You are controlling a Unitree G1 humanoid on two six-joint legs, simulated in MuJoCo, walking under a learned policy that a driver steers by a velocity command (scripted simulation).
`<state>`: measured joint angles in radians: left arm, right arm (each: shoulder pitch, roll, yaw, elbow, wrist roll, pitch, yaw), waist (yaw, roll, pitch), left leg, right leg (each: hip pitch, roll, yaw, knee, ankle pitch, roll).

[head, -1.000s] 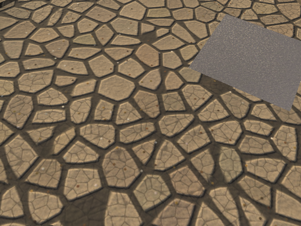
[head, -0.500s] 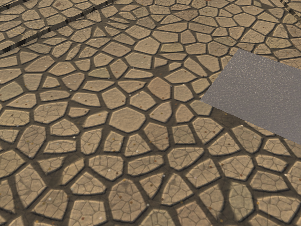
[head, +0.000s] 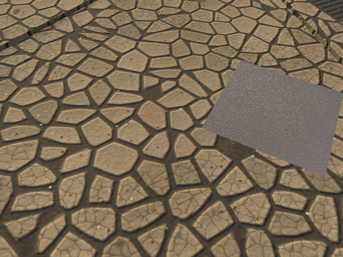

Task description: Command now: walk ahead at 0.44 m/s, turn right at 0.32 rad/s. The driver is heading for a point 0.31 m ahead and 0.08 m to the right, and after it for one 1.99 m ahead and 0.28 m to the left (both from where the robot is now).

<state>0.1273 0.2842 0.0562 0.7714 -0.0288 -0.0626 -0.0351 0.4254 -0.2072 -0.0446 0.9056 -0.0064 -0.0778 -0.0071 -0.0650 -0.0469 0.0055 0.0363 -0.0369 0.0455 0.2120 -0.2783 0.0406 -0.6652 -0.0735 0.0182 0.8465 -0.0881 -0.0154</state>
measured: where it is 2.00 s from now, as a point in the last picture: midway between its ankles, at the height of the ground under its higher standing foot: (135, 125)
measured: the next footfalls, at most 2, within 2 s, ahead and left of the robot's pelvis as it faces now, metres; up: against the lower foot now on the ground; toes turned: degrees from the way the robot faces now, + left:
right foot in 0.18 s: +0.29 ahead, -0.14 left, +0.00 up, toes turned -8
left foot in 0.76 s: +0.62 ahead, +0.04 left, +0.00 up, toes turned +5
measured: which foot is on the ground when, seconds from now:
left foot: down 0.00-0.18, up 0.20-0.74, down 0.76-1.00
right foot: up 0.00-0.16, down 0.18-0.78, up 0.80-1.00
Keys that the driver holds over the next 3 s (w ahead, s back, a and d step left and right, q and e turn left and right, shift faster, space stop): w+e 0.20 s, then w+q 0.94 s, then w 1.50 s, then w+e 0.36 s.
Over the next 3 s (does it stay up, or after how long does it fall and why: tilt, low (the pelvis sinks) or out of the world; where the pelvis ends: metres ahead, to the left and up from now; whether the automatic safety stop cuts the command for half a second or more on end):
stays up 1.60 0.34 0.00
